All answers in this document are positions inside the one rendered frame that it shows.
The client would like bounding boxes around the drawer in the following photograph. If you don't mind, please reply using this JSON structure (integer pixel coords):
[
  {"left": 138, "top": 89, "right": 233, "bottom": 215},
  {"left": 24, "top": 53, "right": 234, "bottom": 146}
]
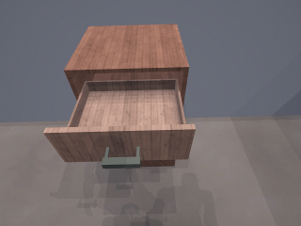
[{"left": 43, "top": 78, "right": 196, "bottom": 163}]

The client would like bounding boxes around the cabinet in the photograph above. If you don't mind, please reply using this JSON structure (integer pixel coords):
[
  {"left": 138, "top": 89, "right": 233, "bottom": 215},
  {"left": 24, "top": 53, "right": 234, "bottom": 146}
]
[{"left": 64, "top": 24, "right": 189, "bottom": 167}]

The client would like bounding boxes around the handle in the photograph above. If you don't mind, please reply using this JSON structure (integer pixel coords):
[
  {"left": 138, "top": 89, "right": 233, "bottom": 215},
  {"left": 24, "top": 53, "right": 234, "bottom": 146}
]
[{"left": 102, "top": 146, "right": 141, "bottom": 169}]

